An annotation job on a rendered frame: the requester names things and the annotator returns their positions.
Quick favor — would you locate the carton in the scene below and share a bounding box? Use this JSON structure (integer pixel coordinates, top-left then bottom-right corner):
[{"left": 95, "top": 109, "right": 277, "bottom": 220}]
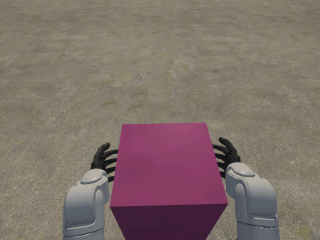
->
[{"left": 109, "top": 122, "right": 229, "bottom": 240}]

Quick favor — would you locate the robot right forearm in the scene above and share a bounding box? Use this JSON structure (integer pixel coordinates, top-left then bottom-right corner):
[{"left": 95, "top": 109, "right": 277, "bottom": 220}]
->
[{"left": 225, "top": 162, "right": 280, "bottom": 240}]

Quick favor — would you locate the right robot hand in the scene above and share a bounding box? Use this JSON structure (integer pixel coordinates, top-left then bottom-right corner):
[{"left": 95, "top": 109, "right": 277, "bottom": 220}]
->
[{"left": 212, "top": 137, "right": 241, "bottom": 179}]

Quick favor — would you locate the robot left forearm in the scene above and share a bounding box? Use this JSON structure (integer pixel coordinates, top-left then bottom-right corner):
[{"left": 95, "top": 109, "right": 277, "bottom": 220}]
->
[{"left": 62, "top": 168, "right": 110, "bottom": 240}]

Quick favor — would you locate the left robot hand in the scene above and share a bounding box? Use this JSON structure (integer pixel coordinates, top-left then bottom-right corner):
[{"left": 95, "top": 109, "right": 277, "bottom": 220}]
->
[{"left": 90, "top": 142, "right": 118, "bottom": 183}]

